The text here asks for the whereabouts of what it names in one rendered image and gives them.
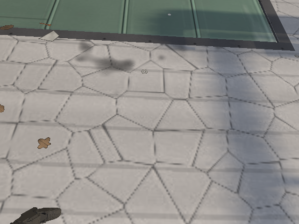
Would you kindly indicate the left robot hand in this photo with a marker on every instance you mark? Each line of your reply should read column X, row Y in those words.
column 38, row 216

